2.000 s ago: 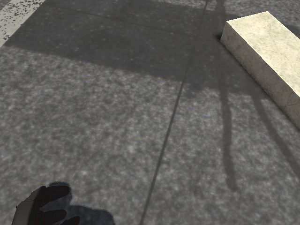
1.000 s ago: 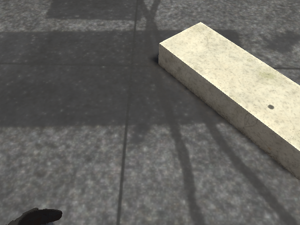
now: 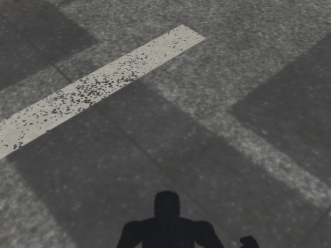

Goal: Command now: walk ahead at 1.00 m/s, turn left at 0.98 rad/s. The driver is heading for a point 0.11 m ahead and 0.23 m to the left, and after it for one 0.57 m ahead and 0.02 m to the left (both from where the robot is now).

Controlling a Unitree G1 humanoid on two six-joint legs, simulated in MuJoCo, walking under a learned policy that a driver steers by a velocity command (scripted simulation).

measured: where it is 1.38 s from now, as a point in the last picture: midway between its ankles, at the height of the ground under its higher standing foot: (146, 190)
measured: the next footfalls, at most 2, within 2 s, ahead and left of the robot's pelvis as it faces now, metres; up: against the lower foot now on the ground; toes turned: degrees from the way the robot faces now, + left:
left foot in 0.28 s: +0.40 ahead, +0.06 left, +0.00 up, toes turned +20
right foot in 0.66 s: +0.84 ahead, +0.06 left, +0.00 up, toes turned +23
